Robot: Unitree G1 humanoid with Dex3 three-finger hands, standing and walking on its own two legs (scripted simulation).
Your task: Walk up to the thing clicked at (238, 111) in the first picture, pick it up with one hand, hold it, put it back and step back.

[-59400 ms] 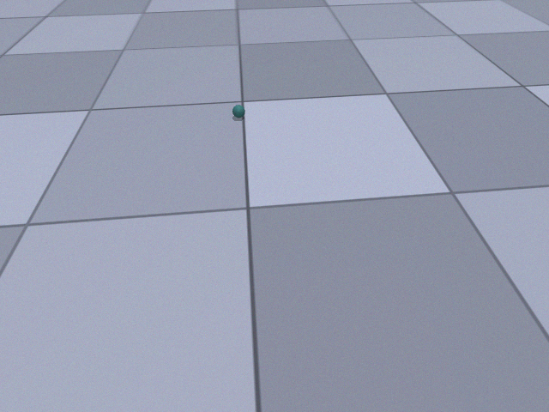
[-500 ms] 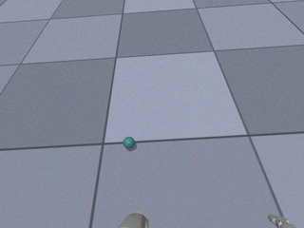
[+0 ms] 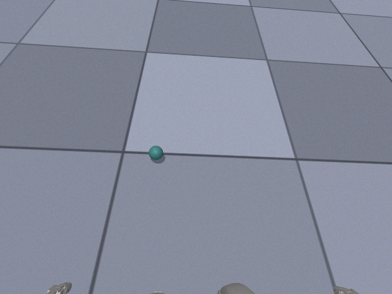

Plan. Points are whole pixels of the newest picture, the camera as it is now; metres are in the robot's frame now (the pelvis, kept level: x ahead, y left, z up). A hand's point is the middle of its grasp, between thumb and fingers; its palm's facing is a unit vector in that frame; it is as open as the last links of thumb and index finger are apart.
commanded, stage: step back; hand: left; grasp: from above
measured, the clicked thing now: (155, 152) +0.94 +0.22 -0.72
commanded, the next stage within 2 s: stand in 1.36 s
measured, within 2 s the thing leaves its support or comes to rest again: neither
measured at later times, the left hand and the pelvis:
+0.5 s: hand out of the picture -0.07 +0.25 -0.15, palm faces +0.07 -0.90 -0.43, open 7.4 cm; pelvis -0.14 -0.04 -0.01, yaw +3 degrees
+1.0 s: hand out of the picture -0.10 +0.21 -0.15, palm faces +0.10 -0.92 -0.38, open 7.4 cm; pelvis -0.12 -0.06 +0.00, yaw +4 degrees
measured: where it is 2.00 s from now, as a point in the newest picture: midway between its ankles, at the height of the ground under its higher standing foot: outside the picture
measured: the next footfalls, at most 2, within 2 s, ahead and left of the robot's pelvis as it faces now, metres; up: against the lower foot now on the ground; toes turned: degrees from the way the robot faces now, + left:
right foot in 0.14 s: -0.06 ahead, -0.18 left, +0.00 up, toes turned +2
left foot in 0.46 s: -0.12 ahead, +0.08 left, +0.00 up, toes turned +1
